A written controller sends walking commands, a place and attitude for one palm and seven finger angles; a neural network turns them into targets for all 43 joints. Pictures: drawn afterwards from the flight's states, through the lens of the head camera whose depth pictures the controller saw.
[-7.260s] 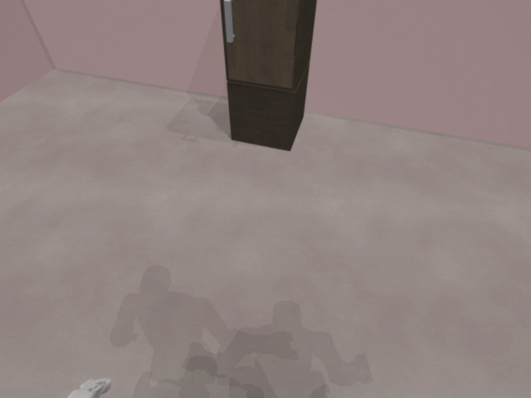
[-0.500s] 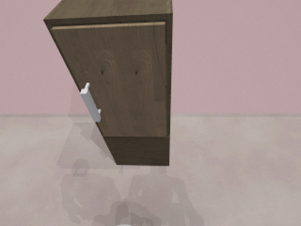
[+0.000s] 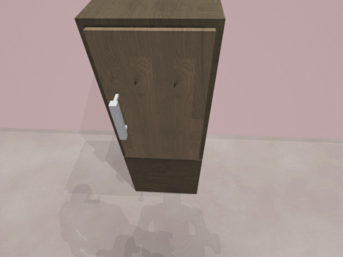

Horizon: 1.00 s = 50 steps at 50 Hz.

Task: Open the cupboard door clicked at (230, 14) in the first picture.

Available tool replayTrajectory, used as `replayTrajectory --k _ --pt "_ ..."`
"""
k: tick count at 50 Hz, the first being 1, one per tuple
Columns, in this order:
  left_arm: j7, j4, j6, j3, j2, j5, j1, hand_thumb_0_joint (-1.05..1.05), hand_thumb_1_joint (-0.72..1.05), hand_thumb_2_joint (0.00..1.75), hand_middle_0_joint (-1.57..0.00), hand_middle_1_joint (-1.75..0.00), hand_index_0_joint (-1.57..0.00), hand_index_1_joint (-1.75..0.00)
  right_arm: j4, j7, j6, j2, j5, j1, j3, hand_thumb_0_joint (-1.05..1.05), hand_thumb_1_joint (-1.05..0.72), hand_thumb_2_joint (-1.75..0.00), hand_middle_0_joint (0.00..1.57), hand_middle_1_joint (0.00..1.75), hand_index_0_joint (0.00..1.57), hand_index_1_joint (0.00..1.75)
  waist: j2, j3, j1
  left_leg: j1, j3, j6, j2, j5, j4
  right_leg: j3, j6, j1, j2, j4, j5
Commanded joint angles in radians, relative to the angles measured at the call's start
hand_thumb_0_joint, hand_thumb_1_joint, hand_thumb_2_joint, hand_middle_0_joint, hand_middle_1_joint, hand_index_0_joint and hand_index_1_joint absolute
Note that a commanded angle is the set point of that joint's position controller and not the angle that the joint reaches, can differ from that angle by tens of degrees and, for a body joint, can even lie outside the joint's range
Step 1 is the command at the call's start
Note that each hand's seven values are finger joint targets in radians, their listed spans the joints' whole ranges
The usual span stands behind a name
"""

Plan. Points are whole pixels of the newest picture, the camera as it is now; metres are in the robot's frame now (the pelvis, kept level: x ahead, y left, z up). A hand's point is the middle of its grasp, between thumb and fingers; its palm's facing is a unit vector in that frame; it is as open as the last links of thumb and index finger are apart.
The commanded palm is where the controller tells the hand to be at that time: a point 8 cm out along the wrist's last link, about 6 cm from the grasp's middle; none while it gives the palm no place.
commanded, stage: come to a stop and stand still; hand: left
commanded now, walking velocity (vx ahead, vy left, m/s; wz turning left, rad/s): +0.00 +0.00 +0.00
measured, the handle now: (120, 117) +0.56 +0.23 -0.05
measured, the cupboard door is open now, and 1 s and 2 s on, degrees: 0 0 0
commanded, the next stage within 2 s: look again from close up in 0.04 s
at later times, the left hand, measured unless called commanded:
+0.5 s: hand out of the picture +0.05 +0.21 -0.16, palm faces +0.02 -0.96 -0.29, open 7.4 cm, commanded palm none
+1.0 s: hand out of the picture -0.08 +0.18 -0.18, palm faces +0.05 -0.99 -0.16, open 7.4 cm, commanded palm none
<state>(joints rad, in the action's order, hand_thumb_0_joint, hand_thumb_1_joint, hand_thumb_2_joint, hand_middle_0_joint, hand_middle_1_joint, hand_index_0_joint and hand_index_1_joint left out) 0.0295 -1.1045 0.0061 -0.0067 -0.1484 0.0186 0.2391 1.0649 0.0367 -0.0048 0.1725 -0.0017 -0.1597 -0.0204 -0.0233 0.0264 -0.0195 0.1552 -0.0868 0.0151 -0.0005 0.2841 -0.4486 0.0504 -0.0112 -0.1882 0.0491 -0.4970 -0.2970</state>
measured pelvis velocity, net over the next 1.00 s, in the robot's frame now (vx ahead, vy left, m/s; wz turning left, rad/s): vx -0.05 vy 0.02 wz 0.02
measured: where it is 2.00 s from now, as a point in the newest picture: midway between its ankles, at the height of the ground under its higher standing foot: outside the picture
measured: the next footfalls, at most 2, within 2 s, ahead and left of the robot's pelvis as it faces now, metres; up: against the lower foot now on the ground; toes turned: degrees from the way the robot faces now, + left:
right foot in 1.38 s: +0.06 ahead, -0.09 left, +0.00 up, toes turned -7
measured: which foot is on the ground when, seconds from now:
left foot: down 0.00-1.00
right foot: down 0.00-1.00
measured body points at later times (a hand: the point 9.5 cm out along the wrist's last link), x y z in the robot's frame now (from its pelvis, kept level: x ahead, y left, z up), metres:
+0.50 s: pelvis -0.02 +0.00 +0.00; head -0.04 +0.00 +0.45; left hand +0.05 +0.26 -0.14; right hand +0.03 -0.27 -0.14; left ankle -0.03 +0.11 -0.74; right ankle -0.02 -0.12 -0.74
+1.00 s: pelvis -0.05 +0.02 +0.00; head -0.06 +0.03 +0.45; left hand -0.09 +0.24 -0.16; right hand -0.06 -0.22 -0.15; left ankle -0.03 +0.11 -0.74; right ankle -0.03 -0.12 -0.74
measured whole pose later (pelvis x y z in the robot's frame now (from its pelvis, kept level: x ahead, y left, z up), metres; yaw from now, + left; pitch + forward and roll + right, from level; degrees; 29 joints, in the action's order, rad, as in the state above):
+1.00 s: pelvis -0.05 +0.02 +0.00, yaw +1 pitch -2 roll -1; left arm 0.02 -1.08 0.02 0.00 -0.16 0.03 0.37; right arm 1.10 0.01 0.02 0.17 -0.02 -0.33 0.00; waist 0.01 0.00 -0.01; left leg 0.23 -0.07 0.03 0.00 0.29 -0.49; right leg 0.06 -0.01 -0.21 0.04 -0.45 -0.27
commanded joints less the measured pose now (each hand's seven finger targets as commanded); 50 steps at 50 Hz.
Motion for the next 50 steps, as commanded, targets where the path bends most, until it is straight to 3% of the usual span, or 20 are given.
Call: replayTrajectory --k 1,4,6,7,8,9,11,12,14,19,26,33,39,41,45,50 --pt "0.009 0.020 -0.022 -0.014 -0.106 -0.006 0.040 0.00 0.90 0.90 -0.20 -0.30 -0.20 -0.30 0.008 -0.004 -0.009 0.080 -0.007 -0.106 -0.009 0.00 -0.90 -0.90 0.20 0.30 0.20 0.30 0.146 -0.005 0.028 -0.034 0.097 0.002 -0.112 -0.266 0.088 -0.086 0.030 0.005 0.088 0.121 0.330" --pt "0.011 0.014 -0.020 -0.015 -0.111 -0.009 0.048 0.00 0.90 0.90 -0.20 -0.30 -0.20 -0.30 0.027 -0.004 -0.015 0.078 -0.008 -0.104 0.000 0.00 -0.90 -0.90 0.20 0.30 0.20 0.30 0.046 -0.013 0.017 -0.036 0.094 0.003 -0.115 -0.306 0.099 -0.079 0.026 0.034 0.081 0.123 0.318" --pt "0.010 0.011 -0.019 -0.014 -0.114 -0.011 0.051 0.00 0.90 0.90 -0.20 -0.30 -0.20 -0.30 0.037 -0.002 -0.016 0.077 -0.008 -0.108 0.005 0.00 -0.90 -0.90 0.20 0.30 0.20 0.30 0.030 -0.018 0.015 -0.038 0.097 0.003 -0.116 -0.307 0.106 -0.081 0.028 0.047 0.079 0.132 0.309" --pt "0.010 0.105 -0.044 -0.006 -0.297 0.007 0.038 0.00 0.90 0.90 -0.20 -0.30 -0.20 -0.30 -0.091 -0.011 -0.021 0.220 -0.019 -0.075 -0.016 0.00 -0.90 -0.90 0.20 0.30 0.20 0.30 0.051 0.135 0.032 0.056 0.136 -0.001 -0.074 -0.211 0.112 -0.064 0.038 -0.024 0.043 0.131 0.146" --pt "0.013 0.113 -0.051 -0.044 -0.236 0.003 0.054 0.00 0.90 0.90 -0.20 -0.30 -0.20 -0.30 -0.109 -0.008 -0.048 0.224 -0.030 -0.085 -0.037 0.00 -0.90 -0.90 0.20 0.30 0.20 0.30 -0.058 -0.058 0.021 0.020 0.128 0.009 -0.094 -0.336 0.017 -0.101 0.056 0.033 0.076 0.041 0.262" --pt "0.013 0.105 -0.062 -0.053 -0.248 0.001 0.042 0.00 0.90 0.90 -0.20 -0.30 -0.20 -0.30 -0.090 0.002 -0.054 0.203 -0.031 -0.077 -0.045 0.00 -0.90 -0.90 0.20 0.30 0.20 0.30 -0.105 -0.153 0.025 -0.024 0.124 0.019 -0.097 -0.442 -0.009 -0.101 0.077 0.081 0.083 0.006 0.419" --pt "0.014 0.120 -0.063 -0.038 -0.217 -0.006 0.070 0.00 0.90 0.90 -0.20 -0.30 -0.20 -0.30 -0.104 0.007 -0.052 0.169 -0.019 -0.103 -0.036 0.00 -0.90 -0.90 0.20 0.30 0.20 0.30 -0.057 -0.201 0.018 -0.033 0.114 0.021 -0.094 -0.439 -0.039 -0.094 0.081 0.114 0.091 0.009 0.514" --pt "0.013 0.125 -0.058 -0.034 -0.208 -0.006 0.070 0.00 0.90 0.90 -0.20 -0.30 -0.20 -0.30 -0.107 0.004 -0.048 0.157 -0.020 -0.112 -0.027 0.00 -0.90 -0.90 0.20 0.30 0.20 0.30 0.036 -0.192 0.020 -0.009 0.107 0.026 -0.093 -0.427 -0.047 -0.085 0.079 0.129 0.089 0.000 0.560" --pt "0.013 0.139 -0.049 -0.037 -0.222 -0.005 0.046 0.00 0.90 0.90 -0.20 -0.30 -0.20 -0.30 -0.115 0.003 -0.035 0.183 -0.015 -0.109 -0.037 0.00 -0.90 -0.90 0.20 0.30 0.20 0.30 0.108 -0.095 0.027 0.050 0.098 0.023 -0.085 -0.301 -0.029 -0.083 0.077 0.094 0.098 0.012 0.542" --pt "0.007 0.161 -0.035 -0.030 -0.230 -0.008 0.015 0.00 0.90 0.90 -0.20 -0.30 -0.20 -0.30 -0.108 -0.005 -0.027 0.197 -0.017 -0.087 -0.029 0.00 -0.90 -0.90 0.20 0.30 0.20 0.30 0.029 -0.009 0.023 0.057 0.107 0.025 -0.101 -0.274 0.018 -0.077 0.060 0.027 0.076 0.048 0.326" --pt "-0.003 0.153 -0.026 -0.022 -0.248 -0.006 -0.026 0.00 0.90 0.90 -0.20 -0.30 -0.20 -0.30 -0.099 -0.018 -0.021 0.218 -0.018 -0.049 -0.019 0.00 -0.90 -0.90 0.20 0.30 0.20 0.30 0.017 0.056 0.019 0.095 0.127 0.020 -0.102 -0.065 0.104 -0.099 0.042 -0.017 0.066 0.145 0.064" --pt "-0.005 0.136 -0.021 -0.011 -0.222 -0.002 -0.008 0.00 0.90 0.90 -0.20 -0.30 -0.20 -0.30 -0.080 -0.025 -0.015 0.200 -0.017 -0.060 -0.012 0.00 -0.90 -0.90 0.20 0.30 0.20 0.30 0.037 0.047 0.019 0.101 0.138 0.015 -0.101 0.039 0.150 -0.094 0.026 -0.024 0.064 0.178 -0.003" --pt "-0.001 0.103 -0.022 -0.003 -0.178 -0.003 0.044 0.00 0.90 0.90 -0.20 -0.30 -0.20 -0.30 -0.050 -0.025 -0.013 0.161 -0.013 -0.085 -0.005 0.00 -0.90 -0.90 0.20 0.30 0.20 0.30 0.029 0.023 0.018 0.094 0.137 0.010 -0.101 0.019 0.156 -0.084 0.019 -0.009 0.069 0.183 0.038" --pt "0.000 0.084 -0.020 0.001 -0.153 -0.001 0.071 0.00 0.90 0.90 -0.20 -0.30 -0.20 -0.30 -0.030 -0.026 -0.004 0.139 -0.016 -0.114 -0.001 0.00 -0.90 -0.90 0.20 0.30 0.20 0.30 0.026 0.033 0.022 0.100 0.128 0.005 -0.092 0.100 0.158 -0.084 0.016 -0.019 0.068 0.201 -0.056" --pt "-0.001 0.075 -0.007 -0.017 -0.151 0.009 0.128 0.00 0.90 0.90 -0.20 -0.30 -0.20 -0.30 -0.017 -0.028 0.018 0.129 -0.024 -0.160 -0.010 0.00 -0.90 -0.90 0.20 0.30 0.20 0.30 0.048 0.102 0.015 0.181 0.118 0.016 -0.067 0.285 0.125 -0.110 0.026 -0.084 0.064 0.218 -0.315" --pt "-0.005 0.064 -0.011 -0.039 -0.132 0.002 0.168 0.00 0.90 0.90 -0.20 -0.30 -0.20 -0.30 -0.006 -0.022 0.013 0.079 -0.022 -0.223 -0.012 0.00 -0.90 -0.90 0.20 0.30 0.20 0.30 0.079 0.096 0.025 0.170 0.075 0.023 -0.030 0.200 0.016 -0.157 0.071 -0.099 0.104 0.211 -0.327"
